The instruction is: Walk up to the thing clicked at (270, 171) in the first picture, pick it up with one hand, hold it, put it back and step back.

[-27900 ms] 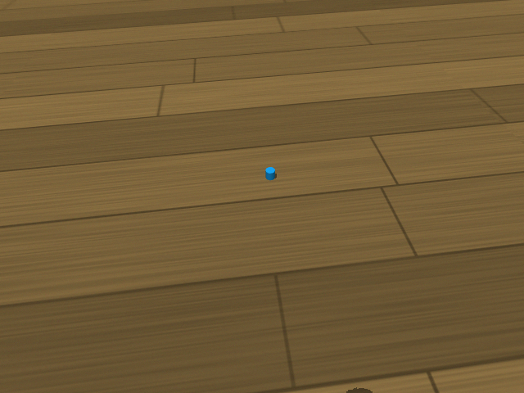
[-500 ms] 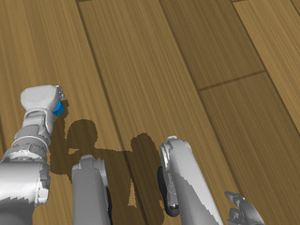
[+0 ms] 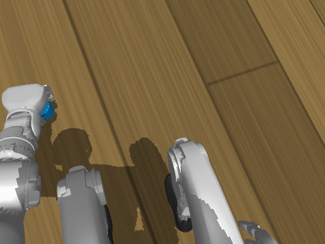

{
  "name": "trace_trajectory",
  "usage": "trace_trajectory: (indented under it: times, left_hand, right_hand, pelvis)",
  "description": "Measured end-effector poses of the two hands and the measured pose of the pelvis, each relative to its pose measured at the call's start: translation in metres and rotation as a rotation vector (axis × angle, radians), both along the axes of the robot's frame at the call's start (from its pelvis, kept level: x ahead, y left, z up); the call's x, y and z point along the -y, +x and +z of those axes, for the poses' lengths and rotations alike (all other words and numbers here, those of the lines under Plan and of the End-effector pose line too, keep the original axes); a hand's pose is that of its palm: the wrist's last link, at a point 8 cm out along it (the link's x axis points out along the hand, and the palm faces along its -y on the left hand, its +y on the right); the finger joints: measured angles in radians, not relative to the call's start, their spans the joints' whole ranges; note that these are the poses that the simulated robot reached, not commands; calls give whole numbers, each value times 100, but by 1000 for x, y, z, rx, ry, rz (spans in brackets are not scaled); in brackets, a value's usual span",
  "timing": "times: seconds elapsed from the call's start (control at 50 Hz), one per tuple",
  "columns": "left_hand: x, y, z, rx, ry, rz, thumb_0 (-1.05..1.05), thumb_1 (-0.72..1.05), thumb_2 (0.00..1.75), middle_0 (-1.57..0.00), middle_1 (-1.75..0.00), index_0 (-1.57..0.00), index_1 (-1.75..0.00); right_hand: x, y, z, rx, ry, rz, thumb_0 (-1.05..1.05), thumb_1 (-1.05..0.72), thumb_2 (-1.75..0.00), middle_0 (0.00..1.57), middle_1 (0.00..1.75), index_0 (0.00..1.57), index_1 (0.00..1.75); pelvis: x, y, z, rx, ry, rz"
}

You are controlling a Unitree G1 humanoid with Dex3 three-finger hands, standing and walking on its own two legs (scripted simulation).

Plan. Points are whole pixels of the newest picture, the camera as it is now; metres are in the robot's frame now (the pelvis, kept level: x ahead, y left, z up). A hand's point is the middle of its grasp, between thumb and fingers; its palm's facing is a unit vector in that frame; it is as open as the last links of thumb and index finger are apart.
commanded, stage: crouch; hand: left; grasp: from above
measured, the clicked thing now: (41, 108) +0.50 +0.22 -0.20
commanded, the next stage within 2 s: lower in 0.28 s
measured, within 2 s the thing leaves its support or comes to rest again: rests again in 1.66 s
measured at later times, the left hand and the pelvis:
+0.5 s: hand (39, 113) +0.49 +0.23 -0.20, palm faces -0.46 -0.03 -0.89, open 7.6 cm; pelvis +0.00 +0.00 -0.03, yaw -1 degrees
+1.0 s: hand (48, 115) +0.50 +0.22 -0.26, palm faces -0.45 -0.05 -0.89, open 7.5 cm; pelvis +0.01 +0.01 -0.05, yaw -4 degrees
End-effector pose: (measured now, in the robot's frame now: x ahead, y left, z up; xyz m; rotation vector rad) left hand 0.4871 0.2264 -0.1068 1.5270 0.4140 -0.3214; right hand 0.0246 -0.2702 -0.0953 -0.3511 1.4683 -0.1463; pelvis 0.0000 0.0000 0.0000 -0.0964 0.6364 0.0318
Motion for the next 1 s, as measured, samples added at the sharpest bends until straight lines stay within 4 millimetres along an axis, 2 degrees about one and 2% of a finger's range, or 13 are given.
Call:
trace_trajectory:
  times: [0.22,0.5,0.7,1.0]
  left_hand:
    - [0,10,-18,3,6,6,2,37,28,-95,-47,-85,-38]
    - [-4,13,-38,-14,4,12,3,36,26,-99,-43,-89,-35]
    - [-2,15,-65,-26,-17,-2,2,35,27,-99,-42,-89,-35]
    - [1,24,-98,-3,-22,6,3,38,24,-99,-41,-89,-32]
  right_hand:
    - [-4,-13,-14,-24,13,15,1,-92,-90,20,30,20,30]
    - [-2,-10,-20,-45,17,45,1,-92,-90,20,30,20,30]
    - [-1,-7,-21,-53,-2,81,1,-92,-89,20,30,20,30]
    - [-14,-21,-25,-95,42,102,0,-91,-89,20,30,20,30]
  pelvis:
    - [-1,0,-19,10,-10,-5]
    - [0,3,-29,10,-19,-9]
    - [-2,5,-39,22,-35,-16]
    - [-7,8,-52,32,-62,-28]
